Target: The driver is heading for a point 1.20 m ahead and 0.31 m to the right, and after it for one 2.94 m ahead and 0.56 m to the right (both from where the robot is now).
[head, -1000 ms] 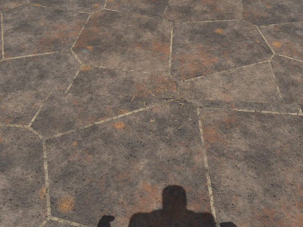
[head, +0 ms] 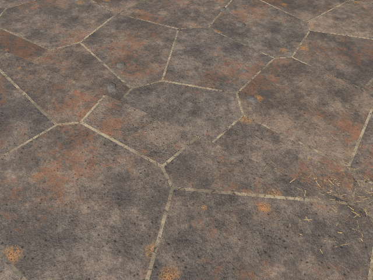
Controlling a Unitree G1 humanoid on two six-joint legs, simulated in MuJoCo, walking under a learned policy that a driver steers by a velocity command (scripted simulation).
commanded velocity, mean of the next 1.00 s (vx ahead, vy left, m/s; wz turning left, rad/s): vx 0.95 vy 0.00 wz -0.22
